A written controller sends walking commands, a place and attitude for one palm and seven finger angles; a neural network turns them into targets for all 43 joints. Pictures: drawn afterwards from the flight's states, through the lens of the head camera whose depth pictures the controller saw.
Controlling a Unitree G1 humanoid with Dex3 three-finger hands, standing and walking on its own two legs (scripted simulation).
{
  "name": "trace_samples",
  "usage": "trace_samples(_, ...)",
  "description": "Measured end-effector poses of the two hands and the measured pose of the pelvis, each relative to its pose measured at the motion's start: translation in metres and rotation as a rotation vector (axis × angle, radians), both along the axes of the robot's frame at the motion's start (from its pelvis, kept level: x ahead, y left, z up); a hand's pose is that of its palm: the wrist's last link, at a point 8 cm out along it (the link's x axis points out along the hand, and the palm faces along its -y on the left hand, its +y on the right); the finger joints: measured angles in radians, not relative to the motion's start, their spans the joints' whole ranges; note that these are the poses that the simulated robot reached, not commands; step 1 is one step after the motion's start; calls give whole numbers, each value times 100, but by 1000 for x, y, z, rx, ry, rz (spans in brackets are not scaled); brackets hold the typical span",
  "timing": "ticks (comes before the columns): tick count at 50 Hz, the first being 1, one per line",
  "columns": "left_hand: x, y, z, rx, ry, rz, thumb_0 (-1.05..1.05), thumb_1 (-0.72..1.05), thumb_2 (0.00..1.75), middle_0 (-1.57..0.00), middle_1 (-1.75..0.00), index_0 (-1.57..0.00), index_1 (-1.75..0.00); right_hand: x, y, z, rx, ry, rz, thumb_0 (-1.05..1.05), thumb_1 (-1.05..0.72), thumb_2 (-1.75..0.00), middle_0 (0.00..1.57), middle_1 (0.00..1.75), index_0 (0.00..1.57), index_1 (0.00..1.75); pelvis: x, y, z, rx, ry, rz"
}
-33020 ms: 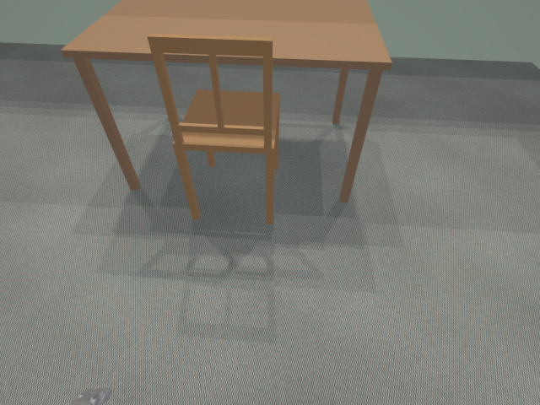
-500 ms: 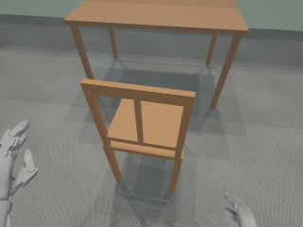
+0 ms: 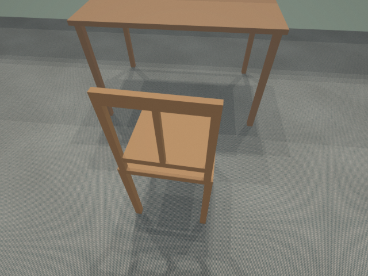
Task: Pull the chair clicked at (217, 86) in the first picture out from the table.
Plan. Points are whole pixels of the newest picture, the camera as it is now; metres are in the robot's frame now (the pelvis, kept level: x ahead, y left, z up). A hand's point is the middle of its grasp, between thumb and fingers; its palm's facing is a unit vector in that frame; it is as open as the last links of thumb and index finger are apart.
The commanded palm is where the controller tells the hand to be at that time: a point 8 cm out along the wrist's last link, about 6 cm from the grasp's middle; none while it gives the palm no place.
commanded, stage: let the arm hang, fingers relaxed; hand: left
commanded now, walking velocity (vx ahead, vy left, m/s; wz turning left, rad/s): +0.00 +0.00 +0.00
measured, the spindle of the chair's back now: (159, 138) +0.54 +0.11 -0.09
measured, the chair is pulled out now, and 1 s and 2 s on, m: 0.60 0.60 0.60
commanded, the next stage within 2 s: look to check the result in 0.54 s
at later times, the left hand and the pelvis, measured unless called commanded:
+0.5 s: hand out of the picture +0.00 +0.17 -0.17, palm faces +0.03 -0.98 -0.18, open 7.3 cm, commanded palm none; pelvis +0.01 +0.00 +0.00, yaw +0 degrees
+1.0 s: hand out of the picture +0.02 +0.17 -0.17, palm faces +0.03 -0.98 -0.19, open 7.3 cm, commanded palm none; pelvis +0.02 +0.00 +0.00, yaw +0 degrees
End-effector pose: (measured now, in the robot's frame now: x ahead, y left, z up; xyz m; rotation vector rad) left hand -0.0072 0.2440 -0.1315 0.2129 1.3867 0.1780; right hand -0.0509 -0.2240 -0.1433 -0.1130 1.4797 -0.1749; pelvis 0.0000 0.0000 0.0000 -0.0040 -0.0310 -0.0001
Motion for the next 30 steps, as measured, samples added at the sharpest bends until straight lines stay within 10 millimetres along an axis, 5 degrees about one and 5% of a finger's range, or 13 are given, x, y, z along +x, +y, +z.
trace_samples(8, -10, -10, -2, -13, 32, 19, 0, 92, 90, -20, -30, -20, -30, -10, 19, -4, 50, 27, -10, 1, -91, -90, 19, 30, 20, 30, 0, -1, 0, 4, 10, 0)
trace_samples(15, 3, -31, -11, -75, 0, 19, 0, 91, 90, -20, -30, -20, -30, 8, 27, -4, 50, -18, -12, 0, -91, -90, 20, 30, 20, 30, 4, 1, 0, 4, 4, -1)
trace_samples(30, 6, -26, -10, -72, 10, 30, 0, 92, 90, -20, -30, -20, -30, 40, 29, -3, 38, -77, 6, 0, -91, -90, 19, 30, 20, 30, 10, 5, 1, 6, 9, -2)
